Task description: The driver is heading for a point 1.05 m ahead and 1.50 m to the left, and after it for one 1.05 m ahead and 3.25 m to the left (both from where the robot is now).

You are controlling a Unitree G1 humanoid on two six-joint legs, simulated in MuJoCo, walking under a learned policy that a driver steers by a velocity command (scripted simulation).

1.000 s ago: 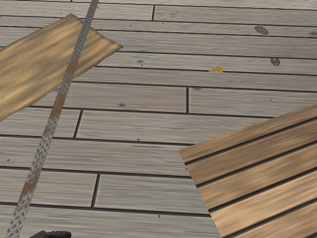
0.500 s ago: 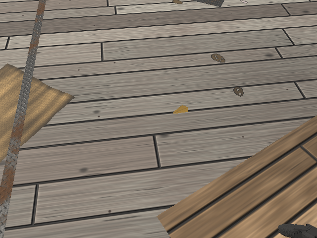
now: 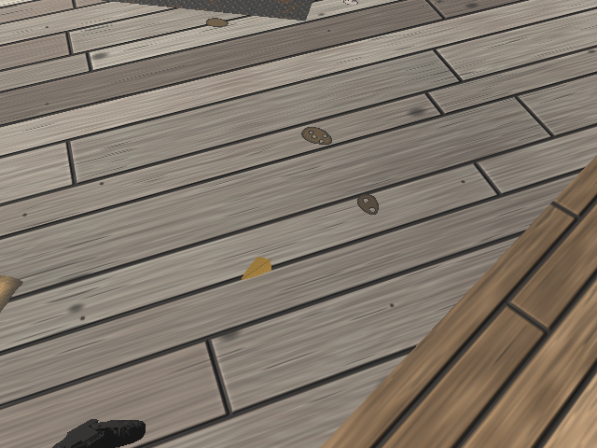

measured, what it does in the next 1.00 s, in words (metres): walks ahead, turning left: left foot, then right foot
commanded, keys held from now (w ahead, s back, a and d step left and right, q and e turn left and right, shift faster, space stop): w+q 0.30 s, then s+q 0.40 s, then w+q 0.30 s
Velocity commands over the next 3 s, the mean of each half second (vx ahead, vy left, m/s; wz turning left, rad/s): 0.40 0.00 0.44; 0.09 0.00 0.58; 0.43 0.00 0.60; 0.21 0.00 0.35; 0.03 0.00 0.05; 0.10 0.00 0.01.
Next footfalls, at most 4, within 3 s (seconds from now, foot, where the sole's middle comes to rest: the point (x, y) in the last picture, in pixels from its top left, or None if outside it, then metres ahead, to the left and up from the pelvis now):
0.42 left None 0.37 0.17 -0.76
0.94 right None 0.40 -0.06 -0.76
1.42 left None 0.42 0.35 -0.76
1.86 right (112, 345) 0.72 0.46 -0.76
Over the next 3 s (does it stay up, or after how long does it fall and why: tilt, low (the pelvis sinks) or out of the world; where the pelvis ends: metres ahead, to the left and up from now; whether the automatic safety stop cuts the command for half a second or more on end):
stays up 0.62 0.47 0.00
